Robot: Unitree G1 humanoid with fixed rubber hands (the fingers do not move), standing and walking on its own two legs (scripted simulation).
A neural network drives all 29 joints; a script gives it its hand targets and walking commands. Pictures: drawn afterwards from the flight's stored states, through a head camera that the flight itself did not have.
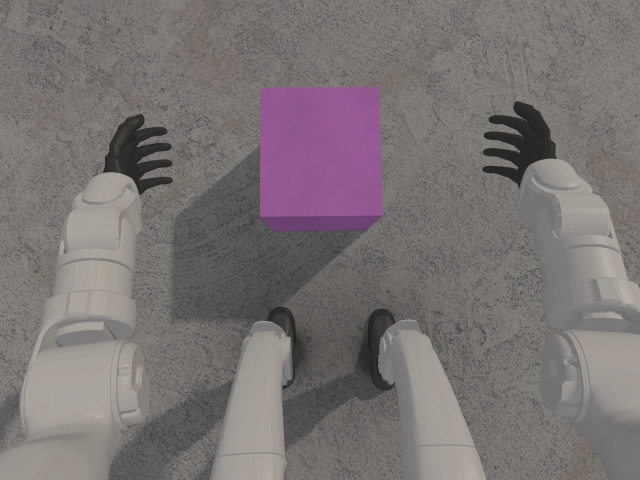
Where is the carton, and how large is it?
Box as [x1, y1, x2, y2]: [260, 87, 382, 231]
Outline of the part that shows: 260,88 260,216 274,231 365,230 382,215 379,87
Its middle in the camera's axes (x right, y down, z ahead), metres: +0.00 -0.18 +0.92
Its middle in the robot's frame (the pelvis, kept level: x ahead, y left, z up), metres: +0.58 +0.01 -0.55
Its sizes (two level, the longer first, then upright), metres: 0.273 0.250 0.259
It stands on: the floor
